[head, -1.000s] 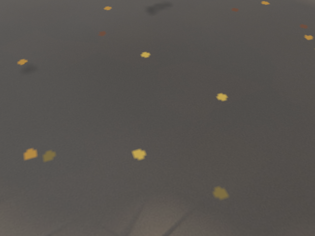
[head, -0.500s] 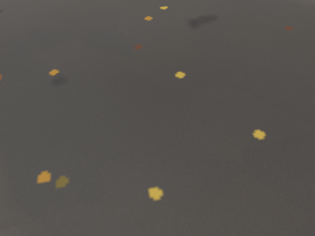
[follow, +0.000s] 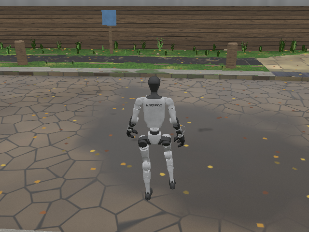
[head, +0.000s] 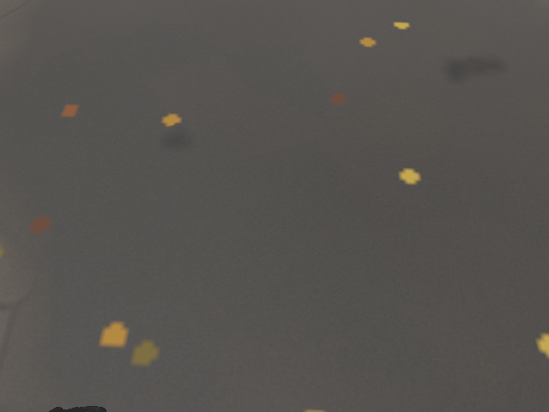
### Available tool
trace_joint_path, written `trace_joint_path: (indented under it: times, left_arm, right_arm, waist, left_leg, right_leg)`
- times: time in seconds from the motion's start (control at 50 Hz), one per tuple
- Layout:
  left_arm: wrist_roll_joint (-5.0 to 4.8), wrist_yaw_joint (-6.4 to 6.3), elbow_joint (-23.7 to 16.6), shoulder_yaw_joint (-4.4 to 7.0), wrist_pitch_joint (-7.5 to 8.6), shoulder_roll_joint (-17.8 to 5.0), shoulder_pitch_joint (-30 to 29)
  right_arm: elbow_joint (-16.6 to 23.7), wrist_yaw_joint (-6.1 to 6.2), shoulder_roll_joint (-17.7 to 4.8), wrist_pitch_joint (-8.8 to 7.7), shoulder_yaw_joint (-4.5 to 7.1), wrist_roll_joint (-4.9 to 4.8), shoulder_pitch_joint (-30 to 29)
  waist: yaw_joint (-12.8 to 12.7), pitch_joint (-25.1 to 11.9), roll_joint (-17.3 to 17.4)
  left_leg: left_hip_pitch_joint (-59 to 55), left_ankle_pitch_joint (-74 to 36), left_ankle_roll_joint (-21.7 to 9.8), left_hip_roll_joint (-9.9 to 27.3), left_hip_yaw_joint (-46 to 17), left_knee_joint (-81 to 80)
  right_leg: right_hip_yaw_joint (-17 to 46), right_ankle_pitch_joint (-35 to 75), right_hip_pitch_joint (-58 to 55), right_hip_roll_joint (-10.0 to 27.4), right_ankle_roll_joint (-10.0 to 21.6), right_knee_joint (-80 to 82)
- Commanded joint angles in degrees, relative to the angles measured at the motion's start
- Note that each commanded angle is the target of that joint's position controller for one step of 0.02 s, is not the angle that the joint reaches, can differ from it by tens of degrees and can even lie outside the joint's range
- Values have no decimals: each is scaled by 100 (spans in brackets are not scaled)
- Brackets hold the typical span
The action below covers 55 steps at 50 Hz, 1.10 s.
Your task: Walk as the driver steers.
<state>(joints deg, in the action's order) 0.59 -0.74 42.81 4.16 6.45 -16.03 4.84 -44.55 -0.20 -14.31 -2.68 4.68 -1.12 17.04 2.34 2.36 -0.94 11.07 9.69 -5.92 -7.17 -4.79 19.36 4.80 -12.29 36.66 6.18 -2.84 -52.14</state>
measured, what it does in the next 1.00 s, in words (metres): walks ahead: right foot, then left foot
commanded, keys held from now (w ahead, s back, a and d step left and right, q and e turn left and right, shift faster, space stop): w+q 0.12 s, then w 0.72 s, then w+e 0.16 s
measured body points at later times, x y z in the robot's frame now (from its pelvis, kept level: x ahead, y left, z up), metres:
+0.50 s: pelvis +0.27 -0.05 +0.00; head +0.30 -0.05 +0.45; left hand +0.25 +0.23 -0.12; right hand +0.49 -0.27 -0.10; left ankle +0.34 +0.13 -0.68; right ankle +0.27 -0.15 -0.75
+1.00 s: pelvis +0.51 +0.06 +0.00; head +0.53 +0.07 +0.45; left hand +0.61 +0.35 -0.11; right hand +0.61 -0.21 -0.11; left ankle +0.48 +0.14 -0.75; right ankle +0.64 -0.10 -0.67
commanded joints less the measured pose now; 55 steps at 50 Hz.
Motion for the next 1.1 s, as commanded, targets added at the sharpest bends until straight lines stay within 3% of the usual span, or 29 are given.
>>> trace_joint_path:
  times: [0.02, 0.06, 0.12, 0.16, 0.2, 0.22, 0.24, 0.26, 0.28, 0.3, 0.32, 0.34, 0.38, 0.48, 0.6, 0.66, 0.7, 0.72, 0.74, 0.76, 0.78, 0.8, 0.82, 0.84, 0.86, 0.9, 0.94, 1.04, 1.1]
  left_arm:
    - [22, 30, -437, -14, 19, -152, -400]
    - [-61, 83, -557, -15, 27, -210, -699]
    - [-119, 140, -691, 56, 68, -475, -850]
    - [-119, 182, -656, 103, 131, -602, -631]
    - [-24, 164, -440, 206, 188, -765, 213]
    - [49, 132, -348, 274, 193, -1037, 1057]
    - [99, 174, -55, 394, 131, -1493, 1678]
    - [-84, 214, -67, 298, 112, -1019, 1669]
    - [-116, 199, -142, 194, 82, -659, 1346]
    - [-52, 191, -201, 136, 31, -585, 1000]
    - [-24, 192, -173, 96, -1, -494, 809]
    - [14, 185, -159, 45, 2, -408, 746]
    - [-25, 191, -65, 27, 23, -373, 822]
    - [-118, 126, 148, 117, -25, -757, 1110]
    - [-202, 119, 454, 119, -134, -899, 1682]
    - [-223, 95, 568, 146, -222, -1010, 1765]
    - [-245, 63, 578, 157, -278, -1095, 1617]
    - [-219, 51, 558, 106, -285, -973, 1611]
    - [-58, 35, 364, -33, -258, -661, 1532]
    - [-97, 52, 279, -188, -139, -139, 2139]
    - [-208, 87, 336, -55, -56, -734, 1825]
    - [-285, 119, 187, 2, -8, -915, 1365]
    - [-236, 105, 166, -4, -3, -850, 1117]
    - [-148, 96, 146, 13, -22, -795, 1016]
    - [-147, 107, 191, 16, -85, -712, 1131]
    - [-181, 103, 253, -23, -227, -484, 1272]
    - [-179, 80, 166, -25, -308, -441, 1025]
    - [-170, 170, -44, -55, -278, -349, 335]
    - [-168, 258, -287, -120, -270, -243, -227]
  right_arm:
    - [450, 97, -994, -70, 256, -34, -207]
    - [368, 90, -987, -36, 255, -44, 75]
    - [302, 102, -912, -8, 236, -91, 252]
    - [297, 132, -893, 5, 234, -42, 252]
    - [348, 122, -651, -5, 148, 18, 201]
    - [447, 99, -396, -24, 42, 113, 235]
    - [457, 101, -125, -83, -41, -102, 1166]
    - [321, 115, -627, -103, 20, -160, 1140]
    - [411, 108, -932, -100, 89, -120, 430]
    - [515, 119, -900, -100, 82, -31, 1]
    - [602, 108, -827, -127, 83, 59, -256]
    - [617, 82, -741, -135, 87, 72, -251]
    - [587, 57, -529, -121, 51, 44, -135]
    - [810, 27, -288, -129, -81, 85, -933]
    - [1049, -101, -324, -186, -121, -4, -1888]
    - [1158, -177, -449, -230, -95, -16, -2049]
    - [982, -168, -664, -250, 18, 22, -1397]
    - [730, -121, -939, -246, 152, 58, -572]
    - [543, -53, -1395, -226, 273, 139, 559]
    - [448, -83, -1691, -186, 306, 137, 684]
    - [457, -96, -1170, -172, 179, 57, 665]
    - [487, -92, -975, -179, 97, 39, 284]
    - [522, -104, -867, -182, 50, 76, -64]
    - [539, -127, -755, -192, 17, 121, -326]
    - [539, -131, -633, -221, -19, 165, -480]
    - [438, -130, -643, -318, 1, 142, -525]
    - [292, -91, -755, -381, 42, 180, -435]
    - [59, 0, -894, -383, 51, 177, -271]
    - [-136, 38, -998, -337, 69, 135, 38]
  waist:
    - [-18, -243, 423]
    - [156, -272, 542]
    - [145, -300, 643]
    - [6, -343, 792]
    - [-423, -748, 731]
    - [-759, -1474, 144]
    - [-463, -2075, -1759]
    - [-583, -1776, -1343]
    - [-728, -997, -706]
    - [-617, -621, -267]
    - [-510, -319, -172]
    - [-364, -279, -266]
    - [-275, -350, -461]
    - [-452, -206, -331]
    - [-773, 19, -336]
    - [-688, 68, -412]
    - [-234, -302, -414]
    - [128, -853, -294]
    - [549, -1769, 415]
    - [191, -2244, 1830]
    - [400, -1931, 1264]
    - [326, -1187, 1001]
    - [167, -809, 595]
    - [7, -536, 490]
    - [-178, -471, 555]
    - [-320, -417, 605]
    - [-303, -230, 477]
    - [-82, -16, 384]
    - [159, 164, 291]
  left_leg:
    - [608, -1477, -813, 1035, -813, -558]
    - [592, -1008, -693, 1075, -1012, -489]
    - [77, -418, -604, 1306, -1579, -68]
    - [-270, -463, -533, 1499, -1797, 283]
    - [-203, -1202, -300, 1163, -1583, 1207]
    - [462, -448, -93, 818, -1147, 2751]
    - [2427, 2073, 337, 8, -490, 4611]
    - [3249, 2336, 392, 345, -714, 5392]
    - [3487, 1794, 395, 543, -691, 5579]
    - [3329, 1367, 401, 756, -442, 5445]
    - [3226, 1086, 405, 933, -338, 5106]
    - [2932, 898, 394, 1112, -265, 4813]
    - [2655, 799, 441, 1194, -69, 4387]
    - [2672, -308, 595, 1286, 167, 2706]
    - [2198, -1057, 591, 1047, 367, 1379]
    - [2057, -565, 384, 959, 405, 1024]
    - [946, -498, 164, 735, 618, 646]
    - [-323, -604, -24, 766, 576, 636]
    - [-2084, -883, -453, 1944, -736, 847]
    - [-3432, 257, -1272, 2993, -3181, 211]
    - [-3180, 1048, -1201, 2877, -3392, -92]
    - [-2510, 859, -990, 2662, -2585, -209]
    - [-1776, 343, -864, 2397, -2005, -354]
    - [-1184, -108, -816, 2218, -1654, -539]
    - [-805, -435, -763, 2097, -1327, -717]
    - [-397, -793, -781, 2051, -859, -1001]
    - [-251, -1038, -773, 2042, -432, -1185]
    - [-358, -1389, -462, 1856, 544, -1310]
    - [-774, -1401, -391, 2000, 801, -1303]
  right_leg:
    - [-338, 1271, -710, -399, -91, 1348]
    - [-309, 1774, -999, -582, -79, 1858]
    - [-36, 1481, -1070, -606, 45, 2294]
    - [-48, 1106, -1250, -547, 224, 2390]
    - [-139, 1001, -2492, -479, 546, 2631]
    - [715, 940, -3885, 373, 905, 2515]
    - [3407, -292, -5558, 1559, 1966, 3107]
    - [4231, -1798, -5502, 1694, 2006, 3493]
    - [3397, -1833, -4840, 1431, 1757, 3589]
    - [2684, -1226, -4144, 1187, 1594, 3652]
    - [2216, -543, -3596, 981, 1570, 3765]
    - [1826, -32, -3270, 782, 1488, 3878]
    - [1391, 560, -3051, 602, 1512, 4044]
    - [661, 1190, -2972, 533, 1553, 4381]
    - [303, 1259, -3202, 591, 1404, 4228]
    - [386, 1627, -3625, 815, 1304, 3928]
    - [151, 2932, -3621, 675, 1126, 3159]
    - [-106, 3324, -3249, 390, 964, 2174]
    - [-400, 1787, -2042, 35, 714, 331]
    - [-400, -1905, 60, -861, 419, -1328]
    - [129, -2075, 727, -561, 436, -1966]
    - [26, -1529, 988, -301, 481, -1993]
    - [-98, -1035, 780, -82, 458, -1771]
    - [-113, -715, 573, 51, 407, -1466]
    - [-62, -503, 255, 171, 379, -1323]
    - [-67, -268, 14, 219, 295, -1129]
    - [47, 184, 228, 199, 213, -793]
    - [-12, 1734, 183, -14, 251, 716]
    - [-214, 1951, 241, -76, 344, 1320]
Keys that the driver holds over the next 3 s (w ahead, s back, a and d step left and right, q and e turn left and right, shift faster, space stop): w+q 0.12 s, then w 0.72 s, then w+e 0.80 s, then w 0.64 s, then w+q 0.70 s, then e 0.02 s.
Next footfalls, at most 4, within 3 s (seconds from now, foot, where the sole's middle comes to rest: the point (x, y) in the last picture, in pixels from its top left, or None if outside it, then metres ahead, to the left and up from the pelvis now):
0.22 right None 0.31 -0.14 -0.78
0.72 left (212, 387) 0.52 0.15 -0.78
1.28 right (289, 269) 0.84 -0.05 -0.78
1.76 left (232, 189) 1.14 0.11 -0.78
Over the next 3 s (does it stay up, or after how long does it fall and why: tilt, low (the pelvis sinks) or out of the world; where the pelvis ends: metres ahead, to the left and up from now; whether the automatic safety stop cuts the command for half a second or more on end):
stays up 1.60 -0.12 0.00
